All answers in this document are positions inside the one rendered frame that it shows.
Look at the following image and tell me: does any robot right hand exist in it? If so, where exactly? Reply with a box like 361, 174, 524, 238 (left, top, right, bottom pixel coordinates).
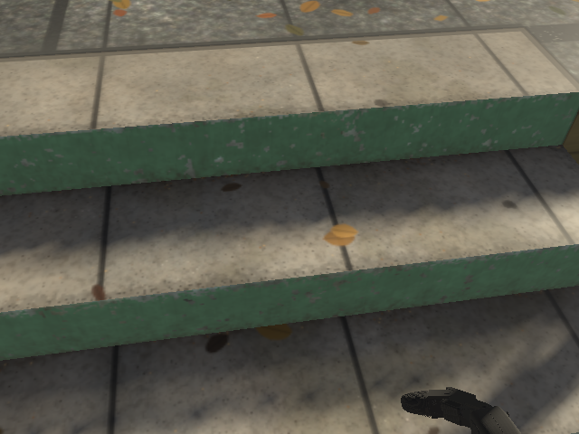
401, 387, 521, 434

